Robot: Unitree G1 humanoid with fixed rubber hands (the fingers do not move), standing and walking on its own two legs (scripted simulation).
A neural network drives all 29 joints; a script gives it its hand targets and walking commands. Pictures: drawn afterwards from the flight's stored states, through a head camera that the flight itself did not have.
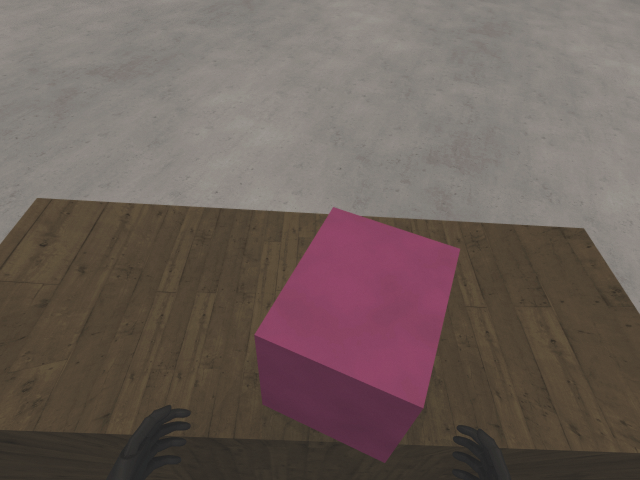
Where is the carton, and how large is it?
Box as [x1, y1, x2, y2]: [254, 207, 459, 462]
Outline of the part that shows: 333,207 254,334 262,403 384,462 423,407 459,249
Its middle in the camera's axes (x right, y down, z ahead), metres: +0.06 +0.14 +0.60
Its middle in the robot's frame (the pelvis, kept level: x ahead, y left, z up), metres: +0.36 -0.05 -0.05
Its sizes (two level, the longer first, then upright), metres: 0.256 0.206 0.221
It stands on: a pedestal, 0.61 m high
